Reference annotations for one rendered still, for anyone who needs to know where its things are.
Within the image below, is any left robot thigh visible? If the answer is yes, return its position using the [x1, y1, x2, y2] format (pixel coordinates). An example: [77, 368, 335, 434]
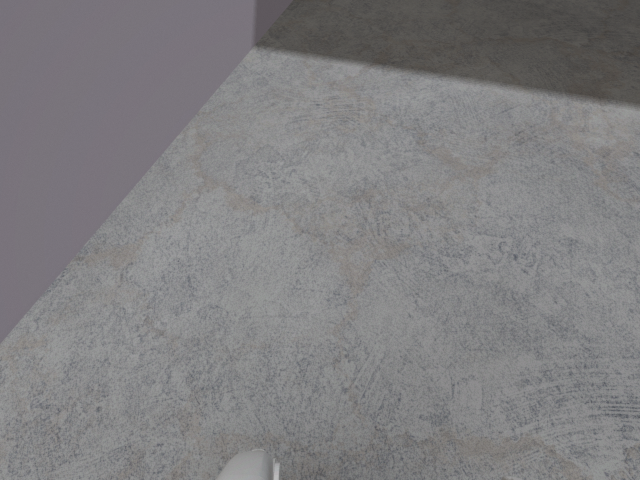
[215, 451, 281, 480]

